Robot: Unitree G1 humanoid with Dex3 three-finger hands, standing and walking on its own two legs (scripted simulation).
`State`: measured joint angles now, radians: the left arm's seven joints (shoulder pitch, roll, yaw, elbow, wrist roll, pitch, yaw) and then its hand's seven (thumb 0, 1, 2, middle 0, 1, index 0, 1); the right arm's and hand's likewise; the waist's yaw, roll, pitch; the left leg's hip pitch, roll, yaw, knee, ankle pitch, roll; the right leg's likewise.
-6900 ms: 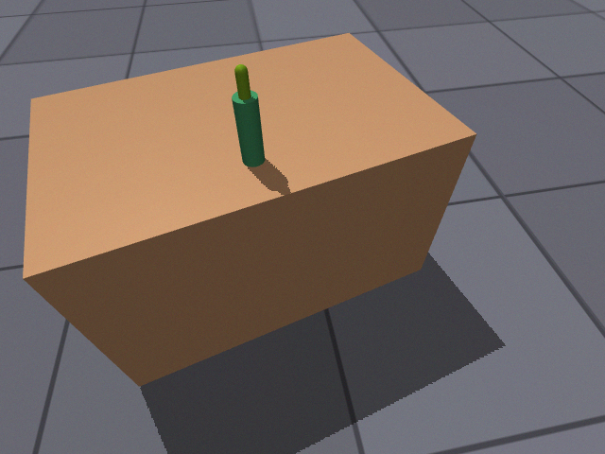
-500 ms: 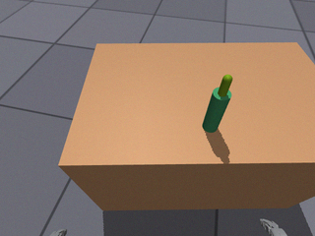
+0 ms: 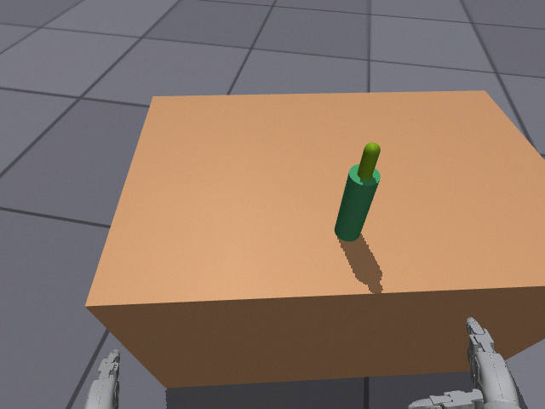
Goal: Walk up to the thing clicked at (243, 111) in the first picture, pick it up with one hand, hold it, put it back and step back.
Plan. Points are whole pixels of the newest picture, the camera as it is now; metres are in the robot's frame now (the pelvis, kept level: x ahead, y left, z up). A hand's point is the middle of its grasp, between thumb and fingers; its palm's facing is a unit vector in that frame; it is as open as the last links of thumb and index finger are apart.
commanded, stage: rise first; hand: right
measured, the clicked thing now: (358, 193) +0.49 -0.17 +0.00
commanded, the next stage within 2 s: go down in 0.92 s
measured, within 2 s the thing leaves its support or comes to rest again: neither
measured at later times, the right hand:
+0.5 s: hand (464, 368) +0.17 -0.24 +0.00, palm faces +0.23 +0.91 -0.33, open 17.3 cm
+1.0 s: hand (478, 369) +0.16 -0.24 +0.04, palm faces +0.25 +0.90 -0.36, open 17.4 cm
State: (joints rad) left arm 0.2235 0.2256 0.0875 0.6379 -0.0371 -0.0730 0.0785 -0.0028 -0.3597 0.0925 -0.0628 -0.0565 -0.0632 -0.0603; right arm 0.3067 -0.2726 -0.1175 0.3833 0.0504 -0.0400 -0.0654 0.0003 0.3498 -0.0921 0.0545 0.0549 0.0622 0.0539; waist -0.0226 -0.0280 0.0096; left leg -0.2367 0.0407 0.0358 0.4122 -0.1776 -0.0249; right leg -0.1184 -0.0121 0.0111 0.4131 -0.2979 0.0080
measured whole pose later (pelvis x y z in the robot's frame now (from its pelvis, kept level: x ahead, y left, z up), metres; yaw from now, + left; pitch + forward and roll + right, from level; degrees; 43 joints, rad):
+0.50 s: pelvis -0.01 +0.00 +0.00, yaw +0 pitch -3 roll +0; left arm 0.23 0.23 0.13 0.65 -0.02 -0.09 0.06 -0.01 -0.53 0.06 -0.06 -0.06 -0.06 -0.07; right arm 0.43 -0.28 -0.15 0.08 0.04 -0.10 -0.04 -0.01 0.51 -0.05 0.06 0.05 0.06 0.05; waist -0.03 -0.04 0.03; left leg -0.19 0.04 0.04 0.40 -0.17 -0.02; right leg -0.07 -0.01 0.02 0.41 -0.29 0.01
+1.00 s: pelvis -0.02 +0.01 +0.00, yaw -1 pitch -3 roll +0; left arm 0.23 0.22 0.15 0.67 -0.02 -0.13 0.05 -0.01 -0.54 0.07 -0.07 -0.06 -0.06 -0.07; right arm 0.45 -0.29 -0.19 -0.01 0.04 -0.17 -0.02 -0.01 0.52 -0.06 0.06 0.05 0.06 0.05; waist -0.03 -0.04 0.05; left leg -0.19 0.04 0.05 0.41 -0.16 -0.02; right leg -0.07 -0.01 0.02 0.40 -0.27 0.01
